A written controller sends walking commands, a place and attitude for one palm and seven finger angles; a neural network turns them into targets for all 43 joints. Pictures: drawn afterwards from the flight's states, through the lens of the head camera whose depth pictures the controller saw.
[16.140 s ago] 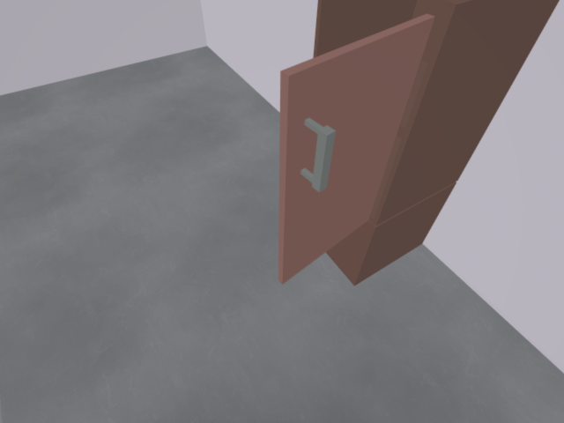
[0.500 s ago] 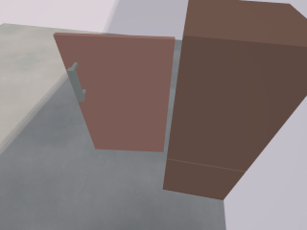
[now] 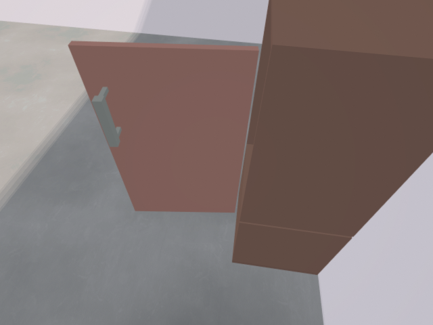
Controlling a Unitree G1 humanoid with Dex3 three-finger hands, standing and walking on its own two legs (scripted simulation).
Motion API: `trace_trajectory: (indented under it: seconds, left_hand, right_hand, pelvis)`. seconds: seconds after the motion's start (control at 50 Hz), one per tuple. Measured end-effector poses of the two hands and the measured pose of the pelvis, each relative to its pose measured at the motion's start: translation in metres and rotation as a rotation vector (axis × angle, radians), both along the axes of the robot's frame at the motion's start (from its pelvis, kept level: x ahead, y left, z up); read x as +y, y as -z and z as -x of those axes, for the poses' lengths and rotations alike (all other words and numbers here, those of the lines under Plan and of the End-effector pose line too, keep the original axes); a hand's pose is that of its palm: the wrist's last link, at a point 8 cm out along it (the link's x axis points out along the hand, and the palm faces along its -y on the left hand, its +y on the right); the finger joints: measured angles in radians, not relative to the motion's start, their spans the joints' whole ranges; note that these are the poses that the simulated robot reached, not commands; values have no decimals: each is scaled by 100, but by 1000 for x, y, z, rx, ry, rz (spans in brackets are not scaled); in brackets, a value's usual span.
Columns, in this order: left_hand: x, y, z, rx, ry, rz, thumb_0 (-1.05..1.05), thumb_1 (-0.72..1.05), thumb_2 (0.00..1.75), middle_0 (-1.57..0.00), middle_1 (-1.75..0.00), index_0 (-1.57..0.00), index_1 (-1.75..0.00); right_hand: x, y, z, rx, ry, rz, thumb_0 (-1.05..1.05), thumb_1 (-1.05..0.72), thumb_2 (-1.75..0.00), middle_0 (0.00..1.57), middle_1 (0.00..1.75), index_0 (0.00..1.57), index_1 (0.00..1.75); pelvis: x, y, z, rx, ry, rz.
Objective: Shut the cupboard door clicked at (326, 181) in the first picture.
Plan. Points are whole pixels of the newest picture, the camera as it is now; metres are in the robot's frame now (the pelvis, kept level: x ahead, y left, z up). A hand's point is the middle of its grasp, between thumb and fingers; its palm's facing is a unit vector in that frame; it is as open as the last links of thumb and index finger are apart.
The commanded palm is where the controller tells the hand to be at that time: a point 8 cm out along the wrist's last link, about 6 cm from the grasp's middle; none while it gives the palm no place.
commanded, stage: shuffle to correct the standing spot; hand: left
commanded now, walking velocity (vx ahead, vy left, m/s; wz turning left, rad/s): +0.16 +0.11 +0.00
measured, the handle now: (109, 117) +0.51 +0.27 +0.10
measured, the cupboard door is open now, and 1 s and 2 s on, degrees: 98 98 98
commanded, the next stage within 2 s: come to a stop and stand still in 0.10 s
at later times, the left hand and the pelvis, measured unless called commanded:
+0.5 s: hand out of the picture +0.08 +0.29 -0.18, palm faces +0.06 -0.97 -0.25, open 7.4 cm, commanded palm none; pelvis +0.07 +0.08 -0.01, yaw +2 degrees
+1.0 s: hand out of the picture +0.11 +0.24 -0.17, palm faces +0.06 -0.98 -0.18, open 7.2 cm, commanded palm none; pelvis +0.06 +0.06 +0.00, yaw +2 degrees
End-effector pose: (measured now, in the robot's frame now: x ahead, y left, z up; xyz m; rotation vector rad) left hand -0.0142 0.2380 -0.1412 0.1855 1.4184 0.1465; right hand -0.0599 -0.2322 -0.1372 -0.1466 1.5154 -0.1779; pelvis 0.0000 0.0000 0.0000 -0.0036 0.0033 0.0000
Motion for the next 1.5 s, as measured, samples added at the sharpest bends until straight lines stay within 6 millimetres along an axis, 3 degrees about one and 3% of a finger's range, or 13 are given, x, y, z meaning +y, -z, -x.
trace_trajectory:
  seconds: [0.12, 0.18, 0.24, 0.34, 0.48, 0.56, 0.66, 0.84, 0.96, 1.06, 1.18, 1.3, 1.5]
  left_hand:
    - [-5, 2, -35, -89, -35, 4, 1, 90, 90, -20, -29, -20, -30]
    - [-1, 0, -37, -105, -77, 10, 1, 90, 90, -20, -29, -20, -30]
    - [8, 2, -35, -62, -91, 27, 1, 90, 90, -20, -29, -20, -30]
    - [43, 24, -42, 12, -101, 52, 1, 90, 90, -20, -30, -20, -30]
    - [92, 13, -85, -35, -69, -29, 1, 91, 90, -20, -29, -20, -30]
    - [101, -3, -111, -87, -21, -67, 1, 91, 90, -19, -29, -20, -30]
    - [95, -14, -131, -186, 29, -114, 1, 91, 90, -19, -29, -20, -30]
    - [59, -10, -128, -212, 28, -34, 1, 90, 90, -20, -29, -20, -30]
    - [50, 1, -120, -196, -28, 33, 0, 92, 90, -20, -30, -20, -30]
    - [56, -3, -104, -146, -38, 24, 0, 94, 90, -20, -30, -20, -30]
    - [58, -4, -76, -45, -31, 15, 0, 92, 90, -20, -29, -20, -30]
    - [62, -4, -60, -8, -33, -6, 1, 91, 90, -20, -29, -20, -30]
    - [65, 1, -80, -63, -39, 4, 1, 91, 90, -20, -29, -20, -30]
  right_hand:
    - [23, 12, -13, 56, -9, -51, 0, -90, -90, 20, 30, 20, 30]
    - [32, 12, -48, 22, -39, -54, 0, -90, -90, 20, 30, 20, 30]
    - [42, 9, -99, -77, -58, -48, 1, -90, -90, 20, 30, 20, 30]
    - [56, 11, -173, -251, -97, 29, 1, -92, -90, 20, 30, 20, 30]
    - [79, 2, -212, -293, -131, 42, 0, -91, -90, 20, 30, 20, 30]
    - [78, 3, -211, -306, -101, 30, 0, -91, -90, 20, 30, 21, 30]
    - [59, 19, -198, -298, -50, 9, 0, -90, -90, 20, 30, 21, 30]
    - [50, 14, -152, -195, -28, 2, 0, -91, -90, 20, 30, 20, 30]
    - [67, 4, -114, -102, -48, 3, 0, -91, -90, 20, 30, 20, 30]
    - [86, 2, -101, -58, -42, -37, 0, -90, -90, 20, 30, 20, 30]
    - [103, 5, -104, -68, -25, -72, 0, -90, -90, 20, 30, 20, 30]
    - [95, 11, -120, -117, -37, -54, 1, -91, -90, 20, 30, 21, 30]
    - [77, 4, -171, -235, -65, 13, 0, -91, -90, 20, 30, 20, 30]
  pelvis:
    - [7, 6, -22, -3, -32, 8]
    - [19, 3, -34, -4, -42, 11]
    - [34, 2, -44, -6, -43, 3]
    - [69, 18, -65, -14, -43, 14]
    - [81, 10, -72, -6, -32, 2]
    - [77, 5, -66, -2, -9, 7]
    - [64, 14, -60, -8, 9, -21]
    - [60, 6, -53, -6, -18, 10]
    - [63, 1, -55, -3, -28, 7]
    - [66, -6, -60, -5, -25, 1]
    - [71, -7, -65, -10, -17, -5]
    - [73, -1, -68, 2, -25, -6]
    - [78, 1, -79, -9, -19, -1]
